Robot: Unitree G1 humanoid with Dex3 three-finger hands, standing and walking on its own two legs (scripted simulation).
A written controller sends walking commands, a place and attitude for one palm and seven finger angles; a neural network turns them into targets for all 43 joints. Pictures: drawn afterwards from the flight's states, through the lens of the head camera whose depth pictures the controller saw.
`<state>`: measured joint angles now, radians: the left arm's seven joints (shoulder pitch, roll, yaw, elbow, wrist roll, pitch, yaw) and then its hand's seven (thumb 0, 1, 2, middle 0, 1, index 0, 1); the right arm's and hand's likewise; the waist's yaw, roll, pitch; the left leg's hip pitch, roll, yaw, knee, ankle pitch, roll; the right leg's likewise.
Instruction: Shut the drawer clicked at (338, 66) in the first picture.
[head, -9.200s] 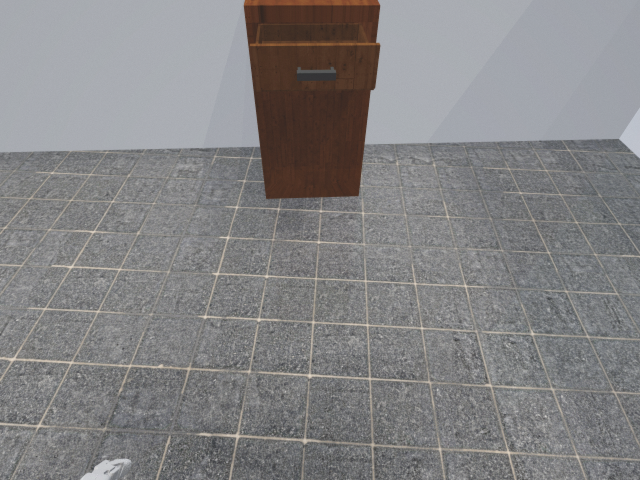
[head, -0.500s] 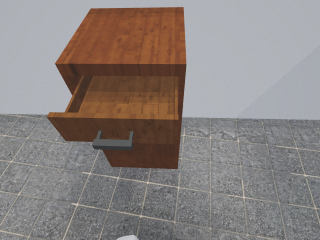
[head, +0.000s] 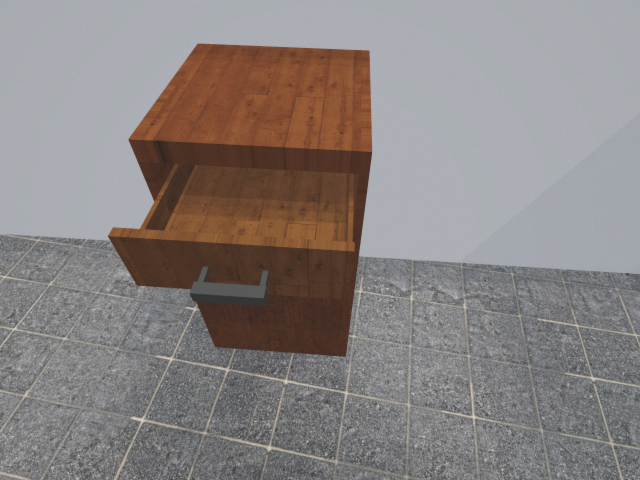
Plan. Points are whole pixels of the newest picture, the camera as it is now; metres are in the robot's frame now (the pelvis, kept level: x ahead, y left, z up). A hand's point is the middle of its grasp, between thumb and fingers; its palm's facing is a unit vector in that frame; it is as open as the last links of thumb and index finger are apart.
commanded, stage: come to a stop and stand still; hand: left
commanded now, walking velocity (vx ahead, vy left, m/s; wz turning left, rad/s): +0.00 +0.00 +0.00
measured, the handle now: (232, 283) +0.43 +0.18 -0.06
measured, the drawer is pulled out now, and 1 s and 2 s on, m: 0.19 0.19 0.19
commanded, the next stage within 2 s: look again from close up in 0.24 s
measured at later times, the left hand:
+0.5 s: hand out of the picture -0.01 +0.17 -0.18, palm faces +0.03 -0.99 -0.17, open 7.3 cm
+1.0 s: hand out of the picture +0.02 +0.17 -0.16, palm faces +0.11 -0.97 -0.20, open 7.2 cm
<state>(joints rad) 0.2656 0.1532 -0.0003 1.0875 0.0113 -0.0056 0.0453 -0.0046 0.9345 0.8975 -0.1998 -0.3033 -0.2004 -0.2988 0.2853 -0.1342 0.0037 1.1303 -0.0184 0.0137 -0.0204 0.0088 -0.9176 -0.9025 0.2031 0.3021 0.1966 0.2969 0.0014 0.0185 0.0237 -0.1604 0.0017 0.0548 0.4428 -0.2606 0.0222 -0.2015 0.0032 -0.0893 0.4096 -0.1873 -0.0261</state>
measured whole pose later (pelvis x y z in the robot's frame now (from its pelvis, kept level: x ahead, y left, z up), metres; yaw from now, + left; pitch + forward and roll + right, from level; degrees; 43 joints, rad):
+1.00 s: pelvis +0.01 +0.00 +0.00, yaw +0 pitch -2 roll +0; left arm 0.43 0.14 -0.02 0.81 -0.05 0.09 0.07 0.04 0.95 0.90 -0.20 -0.31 -0.21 -0.30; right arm 0.35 -0.14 0.04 1.06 0.00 -0.07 -0.04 0.02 -0.92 -0.90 0.20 0.30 0.20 0.30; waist 0.01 0.00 0.04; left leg -0.12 -0.02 0.06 0.44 -0.29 0.03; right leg -0.19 -0.02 -0.08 0.46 -0.24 -0.02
